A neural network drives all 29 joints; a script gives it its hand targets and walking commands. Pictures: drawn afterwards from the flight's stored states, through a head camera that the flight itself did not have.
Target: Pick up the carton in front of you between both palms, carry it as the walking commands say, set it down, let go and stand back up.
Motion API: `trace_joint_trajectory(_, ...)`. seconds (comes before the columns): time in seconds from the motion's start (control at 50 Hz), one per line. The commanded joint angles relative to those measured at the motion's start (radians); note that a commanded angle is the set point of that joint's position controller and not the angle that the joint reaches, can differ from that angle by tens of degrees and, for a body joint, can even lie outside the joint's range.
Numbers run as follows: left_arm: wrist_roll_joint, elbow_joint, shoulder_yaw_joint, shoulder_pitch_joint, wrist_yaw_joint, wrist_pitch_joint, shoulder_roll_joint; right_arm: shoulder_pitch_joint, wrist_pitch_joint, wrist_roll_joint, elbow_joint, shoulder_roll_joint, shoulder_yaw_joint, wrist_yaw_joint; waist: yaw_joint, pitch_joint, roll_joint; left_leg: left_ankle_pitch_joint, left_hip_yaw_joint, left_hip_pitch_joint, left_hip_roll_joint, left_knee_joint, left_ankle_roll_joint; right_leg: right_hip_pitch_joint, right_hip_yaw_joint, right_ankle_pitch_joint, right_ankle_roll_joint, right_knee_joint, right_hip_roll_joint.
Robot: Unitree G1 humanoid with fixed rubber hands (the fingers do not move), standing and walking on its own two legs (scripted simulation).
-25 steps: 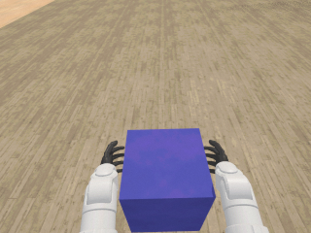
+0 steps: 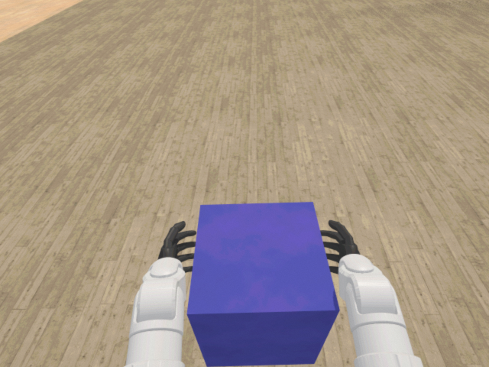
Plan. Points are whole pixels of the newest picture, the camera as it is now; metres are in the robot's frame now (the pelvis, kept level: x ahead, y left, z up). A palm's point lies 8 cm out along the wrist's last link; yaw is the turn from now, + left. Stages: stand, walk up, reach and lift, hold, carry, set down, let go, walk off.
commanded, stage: carry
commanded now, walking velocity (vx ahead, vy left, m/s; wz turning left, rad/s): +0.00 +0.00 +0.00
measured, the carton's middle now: (258, 286) +0.30 +0.00 -0.05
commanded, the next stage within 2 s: hold in 0.22 s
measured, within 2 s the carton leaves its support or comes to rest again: neither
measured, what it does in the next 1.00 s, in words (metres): shifts its weight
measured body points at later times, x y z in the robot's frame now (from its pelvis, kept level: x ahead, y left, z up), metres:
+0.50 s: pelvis -0.02 +0.01 +0.01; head -0.04 +0.02 +0.46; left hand +0.31 +0.10 +0.04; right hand +0.24 -0.20 +0.03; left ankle +0.06 +0.15 -0.73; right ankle -0.05 -0.08 -0.73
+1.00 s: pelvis -0.02 +0.07 +0.01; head -0.06 +0.10 +0.46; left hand +0.32 +0.15 +0.05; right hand +0.25 -0.15 +0.05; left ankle +0.06 +0.15 -0.73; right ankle -0.05 -0.08 -0.73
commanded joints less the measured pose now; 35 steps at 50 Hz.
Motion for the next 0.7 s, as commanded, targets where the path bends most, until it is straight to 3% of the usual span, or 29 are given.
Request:
trace_joint_trajectory(0.0, -0.269, -0.057, -0.565, -0.455, -0.248, -0.042, -0.927, -0.509, -0.048, 0.275, -0.083, 0.918, 0.56, 0.254, 0.001, -0.241, 0.009, 0.191, -0.111, 0.198, 0.091, -0.035, 0.009, -0.036, 0.11, 0.289, 0.002, -0.109, -0.134)
trace_joint_trajectory(0.2, -0.273, -0.052, -0.563, -0.456, -0.249, -0.042, -0.932, -0.51, -0.046, 0.274, -0.085, 0.92, 0.568, 0.254, 0.002, -0.241, -0.009, 0.187, -0.111, 0.197, 0.092, -0.034, 0.003, -0.04, 0.109, 0.293, 0.0, -0.109, -0.133)
trace_joint_trajectory(0.22, -0.262, -0.096, -0.56, -0.361, -0.252, -0.04, -0.934, -0.444, -0.066, 0.263, -0.061, 0.957, 0.552, 0.257, 0.008, -0.145, -0.117, 0.366, -0.281, 0.525, -0.196, -0.054, 0.026, -0.127, 0.28, 0.598, 0.007, -0.204, 0.033)
trace_joint_trajectory(0.24, -0.263, -0.117, -0.56, -0.33, -0.243, -0.053, -0.904, -0.426, -0.088, 0.268, -0.101, 0.91, 0.552, 0.248, 0.026, -0.186, -0.105, 0.479, -0.307, 0.591, -0.183, -0.036, 0.029, -0.129, 0.306, 0.705, 0.013, -0.187, 0.036)
trace_joint_trajectory(0.28, -0.257, -0.137, -0.55, -0.374, -0.241, -0.066, -0.88, -0.37, -0.101, 0.199, -0.055, 0.858, 0.478, 0.224, -0.022, -0.16, -0.025, 0.506, -0.318, 0.516, -0.176, -0.061, 0.017, -0.033, 0.29, 0.666, 0.015, -0.19, 0.063)
trace_joint_trajectory(0.3, -0.272, -0.136, -0.563, -0.414, -0.25, -0.073, -0.872, -0.351, -0.113, 0.178, -0.024, 0.859, 0.439, 0.217, -0.05, -0.17, -0.018, 0.473, -0.322, 0.496, -0.183, -0.073, 0.002, 0.037, 0.283, 0.585, 0.012, -0.216, 0.073)
trace_joint_trajectory(0.32, -0.273, -0.128, -0.568, -0.416, -0.253, -0.076, -0.888, -0.407, -0.122, 0.182, -0.038, 0.871, 0.457, 0.22, -0.033, -0.158, -0.013, 0.402, -0.31, 0.485, -0.189, -0.08, -0.009, 0.037, 0.277, 0.543, 0.01, -0.22, 0.067)
trace_joint_trajectory(0.34, -0.274, -0.125, -0.585, -0.427, -0.252, -0.076, -0.892, -0.434, -0.122, 0.204, -0.044, 0.907, 0.488, 0.222, -0.041, -0.17, -0.003, 0.375, -0.295, 0.471, -0.202, -0.091, -0.017, 0.068, 0.269, 0.573, 0.011, -0.217, 0.07)
trace_joint_trajectory(0.36, -0.285, -0.118, -0.6, -0.421, -0.255, -0.078, -0.899, -0.462, -0.126, 0.225, -0.071, 0.916, 0.51, 0.221, -0.026, -0.213, -0.023, 0.335, -0.295, 0.44, -0.201, -0.097, -0.019, 0.13, 0.266, 0.527, 0.016, -0.234, 0.073)
trace_joint_trajectory(0.38, -0.269, -0.093, -0.582, -0.407, -0.251, -0.08, -0.906, -0.499, -0.12, 0.233, -0.06, 0.921, 0.532, 0.231, 0.007, -0.176, -0.028, 0.288, -0.283, 0.415, -0.215, -0.108, -0.022, 0.111, 0.255, 0.507, 0.022, -0.23, 0.072)
trace_joint_trajectory(0.4, -0.251, -0.066, -0.549, -0.412, -0.248, -0.08, -0.901, -0.531, -0.116, 0.245, -0.057, 0.931, 0.545, 0.241, 0.011, -0.179, -0.036, 0.264, -0.274, 0.409, -0.224, -0.111, -0.02, 0.105, 0.256, 0.515, 0.033, -0.231, 0.064)
trace_joint_trajectory(0.42, -0.232, -0.039, -0.531, -0.374, -0.243, -0.079, -0.906, -0.532, -0.11, 0.261, -0.045, 0.931, 0.559, 0.25, 0.038, -0.151, -0.048, 0.259, -0.276, 0.396, -0.224, -0.117, -0.012, 0.104, 0.252, 0.527, 0.048, -0.226, 0.067)
trace_joint_trajectory(0.44, -0.227, -0.057, -0.529, -0.393, -0.241, -0.083, -0.913, -0.549, -0.109, 0.278, -0.076, 0.935, 0.573, 0.258, 0.044, -0.219, -0.027, 0.251, -0.271, 0.407, -0.232, -0.122, -0.016, 0.143, 0.253, 0.519, 0.055, -0.229, 0.066)
trace_joint_trajectory(0.48, -0.214, -0.013, -0.5, -0.39, -0.245, -0.084, -0.924, -0.554, -0.099, 0.27, -0.025, 0.926, 0.556, 0.272, 0.053, -0.159, -0.048, 0.221, -0.277, 0.389, -0.228, -0.142, -0.014, 0.109, 0.238, 0.47, 0.063, -0.236, 0.077)
trace_joint_trajectory(0.54, -0.205, 0.036, -0.491, -0.435, -0.252, -0.087, -0.949, -0.61, -0.107, 0.277, -0.001, 0.944, 0.557, 0.289, 0.048, -0.114, -0.067, 0.16, -0.274, 0.453, -0.219, -0.138, -0.008, -0.014, 0.243, 0.339, 0.055, -0.257, 0.072)
trace_joint_trajectory(0.56, -0.194, 0.067, -0.48, -0.431, -0.255, -0.081, -0.958, -0.622, -0.11, 0.276, 0.003, 0.942, 0.551, 0.292, 0.05, -0.116, -0.041, 0.129, -0.272, 0.458, -0.217, -0.142, -0.009, -0.025, 0.243, 0.287, 0.047, -0.26, 0.068)
trace_joint_trajectory(0.58, -0.198, 0.056, -0.489, -0.451, -0.259, -0.084, -0.964, -0.623, -0.11, 0.272, 0.016, 0.946, 0.54, 0.295, 0.041, -0.119, -0.044, 0.119, -0.273, 0.482, -0.212, -0.145, -0.009, -0.052, 0.237, 0.244, 0.041, -0.265, 0.075)
trace_joint_trajectory(0.6, -0.202, 0.056, -0.501, -0.474, -0.263, -0.085, -0.976, -0.621, -0.113, 0.271, 0.032, 0.946, 0.531, 0.298, 0.037, -0.119, -0.004, 0.133, -0.274, 0.508, -0.211, -0.138, -0.016, -0.077, 0.241, 0.237, 0.029, -0.263, 0.072)
trace_joint_trajectory(0.68, -0.214, 0.067, -0.515, -0.508, -0.284, -0.07, -0.992, -0.602, -0.116, 0.232, 0.069, 0.949, 0.476, 0.305, 0.003, -0.131, -0.01, 0.09, -0.275, 0.564, -0.194, -0.147, -0.025, -0.137, 0.23, 0.147, 0.009, -0.278, 0.084)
